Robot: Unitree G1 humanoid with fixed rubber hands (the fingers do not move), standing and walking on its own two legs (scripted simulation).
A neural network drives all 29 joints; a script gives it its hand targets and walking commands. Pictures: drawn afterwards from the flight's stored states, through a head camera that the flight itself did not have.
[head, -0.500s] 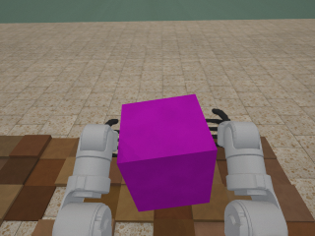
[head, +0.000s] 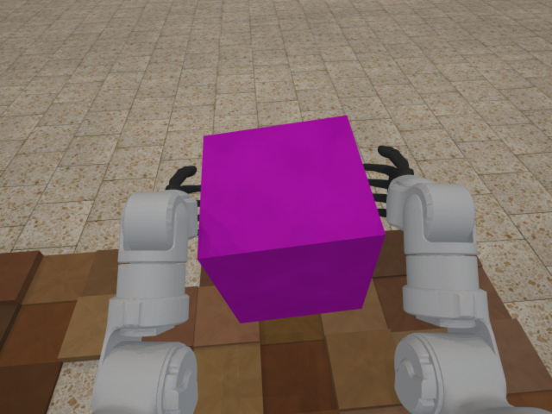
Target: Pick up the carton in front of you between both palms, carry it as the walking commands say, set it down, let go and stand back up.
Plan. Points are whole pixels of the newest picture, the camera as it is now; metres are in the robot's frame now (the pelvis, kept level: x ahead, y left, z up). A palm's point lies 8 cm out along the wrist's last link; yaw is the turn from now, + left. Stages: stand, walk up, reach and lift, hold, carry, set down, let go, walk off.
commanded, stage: carry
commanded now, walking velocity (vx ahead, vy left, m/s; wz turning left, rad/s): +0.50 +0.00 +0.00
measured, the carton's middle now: (288, 228) +0.40 -0.03 +0.06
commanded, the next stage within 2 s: none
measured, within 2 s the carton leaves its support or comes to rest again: neither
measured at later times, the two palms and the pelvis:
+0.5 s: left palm (151, 80) +0.69 +0.19 +0.17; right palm (301, 64) +0.72 -0.09 +0.17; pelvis +0.32 +0.03 -0.01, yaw +1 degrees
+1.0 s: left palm (202, 55) +0.98 +0.13 +0.09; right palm (307, 51) +1.00 -0.15 +0.08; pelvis +0.62 -0.03 -0.01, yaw +2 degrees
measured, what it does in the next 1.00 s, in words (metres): walks ahead: left foot, then right foot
